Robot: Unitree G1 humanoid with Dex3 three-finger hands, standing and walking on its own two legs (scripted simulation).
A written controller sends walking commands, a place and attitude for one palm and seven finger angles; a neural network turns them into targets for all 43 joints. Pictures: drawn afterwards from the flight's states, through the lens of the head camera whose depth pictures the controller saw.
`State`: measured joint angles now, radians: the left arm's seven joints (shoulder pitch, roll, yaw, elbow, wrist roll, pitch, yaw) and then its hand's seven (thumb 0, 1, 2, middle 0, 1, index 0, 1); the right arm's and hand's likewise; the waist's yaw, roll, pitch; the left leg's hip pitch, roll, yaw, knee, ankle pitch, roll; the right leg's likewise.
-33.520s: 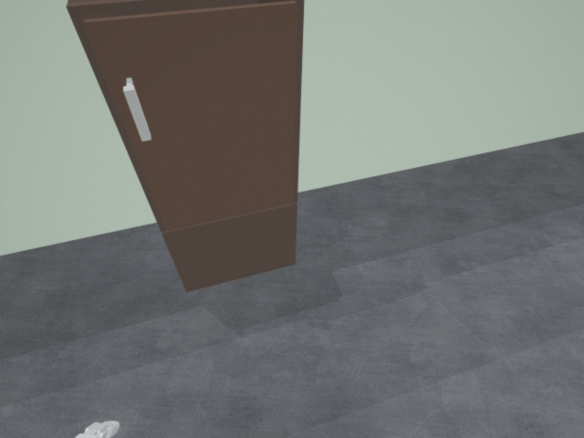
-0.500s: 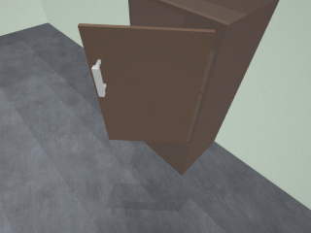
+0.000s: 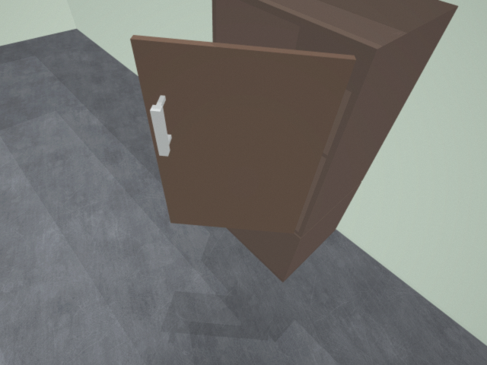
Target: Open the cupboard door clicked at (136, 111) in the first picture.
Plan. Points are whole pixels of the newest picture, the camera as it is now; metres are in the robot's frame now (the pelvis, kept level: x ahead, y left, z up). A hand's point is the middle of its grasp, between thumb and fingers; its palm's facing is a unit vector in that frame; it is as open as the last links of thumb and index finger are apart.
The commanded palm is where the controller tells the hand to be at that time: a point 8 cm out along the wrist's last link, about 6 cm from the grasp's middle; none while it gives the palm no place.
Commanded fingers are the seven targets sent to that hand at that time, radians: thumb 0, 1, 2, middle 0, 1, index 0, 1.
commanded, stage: come to a stop and stand still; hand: left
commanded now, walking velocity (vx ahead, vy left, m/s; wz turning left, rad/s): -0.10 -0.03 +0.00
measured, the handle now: (163, 126) +0.55 +0.23 +0.07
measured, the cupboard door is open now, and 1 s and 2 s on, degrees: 43 43 43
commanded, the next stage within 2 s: look again from close up in 0.88 s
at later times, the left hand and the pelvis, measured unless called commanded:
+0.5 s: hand out of the picture +0.09 +0.18 -0.15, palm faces +0.00 -0.97 -0.24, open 7.4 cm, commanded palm none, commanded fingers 0.00 0.90 0.90 -0.20 -0.30 -0.20 -0.30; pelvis +0.02 -0.01 +0.01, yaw -1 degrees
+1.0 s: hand out of the picture +0.02 +0.18 -0.16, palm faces -0.01 -0.97 -0.24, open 7.4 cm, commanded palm none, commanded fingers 0.00 0.90 0.90 -0.20 -0.30 -0.20 -0.30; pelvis +0.00 -0.01 +0.01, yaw -1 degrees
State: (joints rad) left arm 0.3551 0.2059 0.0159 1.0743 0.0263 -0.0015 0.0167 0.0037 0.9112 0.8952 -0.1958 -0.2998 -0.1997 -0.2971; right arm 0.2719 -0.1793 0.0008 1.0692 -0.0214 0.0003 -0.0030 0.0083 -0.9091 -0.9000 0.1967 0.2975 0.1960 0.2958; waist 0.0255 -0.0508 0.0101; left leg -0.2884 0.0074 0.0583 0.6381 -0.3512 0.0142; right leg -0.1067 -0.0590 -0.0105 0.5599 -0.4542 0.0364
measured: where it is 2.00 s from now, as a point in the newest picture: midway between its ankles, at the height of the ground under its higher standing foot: outside the picture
